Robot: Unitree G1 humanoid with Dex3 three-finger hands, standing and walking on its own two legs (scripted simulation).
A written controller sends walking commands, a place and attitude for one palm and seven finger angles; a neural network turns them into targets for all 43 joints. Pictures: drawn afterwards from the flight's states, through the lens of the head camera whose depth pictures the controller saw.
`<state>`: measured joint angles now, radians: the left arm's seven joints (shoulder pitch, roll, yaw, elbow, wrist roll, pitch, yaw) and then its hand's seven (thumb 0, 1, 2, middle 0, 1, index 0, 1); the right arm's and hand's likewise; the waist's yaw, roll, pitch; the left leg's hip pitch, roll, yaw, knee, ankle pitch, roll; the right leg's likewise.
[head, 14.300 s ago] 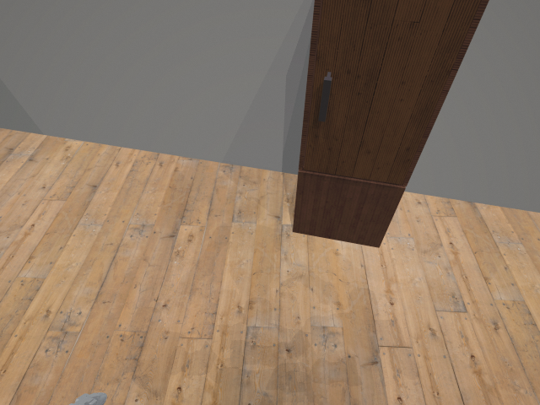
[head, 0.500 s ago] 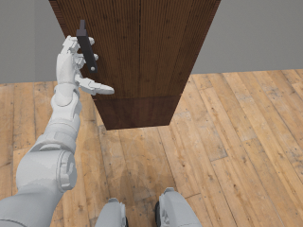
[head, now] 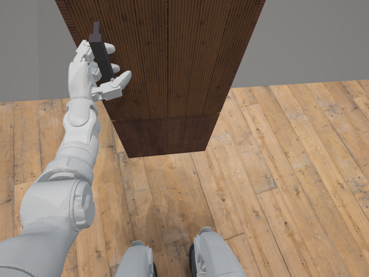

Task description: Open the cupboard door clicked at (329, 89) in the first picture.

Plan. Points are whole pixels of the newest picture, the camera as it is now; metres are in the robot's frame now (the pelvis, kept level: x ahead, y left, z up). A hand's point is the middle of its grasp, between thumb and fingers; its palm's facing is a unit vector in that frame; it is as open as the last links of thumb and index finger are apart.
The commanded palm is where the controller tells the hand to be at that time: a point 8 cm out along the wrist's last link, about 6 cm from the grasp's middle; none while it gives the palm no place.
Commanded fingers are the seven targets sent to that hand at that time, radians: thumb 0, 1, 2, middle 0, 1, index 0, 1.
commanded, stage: close the thumb around the handle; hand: left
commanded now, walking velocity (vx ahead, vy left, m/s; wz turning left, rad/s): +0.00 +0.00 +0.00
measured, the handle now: (104, 57) +0.57 +0.12 +0.07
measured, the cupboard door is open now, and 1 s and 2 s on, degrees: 0 25 42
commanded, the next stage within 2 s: pull the door open along its arc in 0.24 s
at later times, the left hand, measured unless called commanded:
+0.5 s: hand (117, 82) +0.51 +0.09 +0.06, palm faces +0.01 -1.00 -0.01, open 5.8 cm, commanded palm +0.47 +0.14 +0.06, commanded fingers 0.00 0.90 0.90 -0.40 -1.35 -0.40 -1.35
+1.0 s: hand (148, 131) +0.39 +0.03 +0.06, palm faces +0.32 -0.95 +0.06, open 6.1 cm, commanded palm +0.33 +0.07 +0.06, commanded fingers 0.00 0.90 0.90 -0.40 -1.35 -0.40 -1.35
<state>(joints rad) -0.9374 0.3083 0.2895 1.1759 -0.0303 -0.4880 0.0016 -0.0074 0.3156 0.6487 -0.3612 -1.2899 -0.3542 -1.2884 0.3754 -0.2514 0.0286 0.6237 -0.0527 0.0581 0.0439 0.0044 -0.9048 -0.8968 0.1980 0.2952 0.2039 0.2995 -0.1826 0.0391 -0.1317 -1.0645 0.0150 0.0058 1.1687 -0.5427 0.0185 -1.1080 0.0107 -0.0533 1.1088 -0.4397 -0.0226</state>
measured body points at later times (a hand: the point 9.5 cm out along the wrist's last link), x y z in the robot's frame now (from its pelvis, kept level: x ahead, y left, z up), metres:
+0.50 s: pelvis +0.00 +0.00 +0.00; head +0.14 +0.00 +0.43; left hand +0.51 +0.15 +0.06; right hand +0.01 -0.26 -0.12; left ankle +0.00 +0.11 -0.64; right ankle +0.04 -0.11 -0.64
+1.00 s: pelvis +0.03 -0.01 +0.02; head +0.11 -0.02 +0.46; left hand +0.37 +0.08 +0.06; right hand +0.17 -0.24 -0.09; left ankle +0.00 +0.11 -0.64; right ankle +0.04 -0.11 -0.64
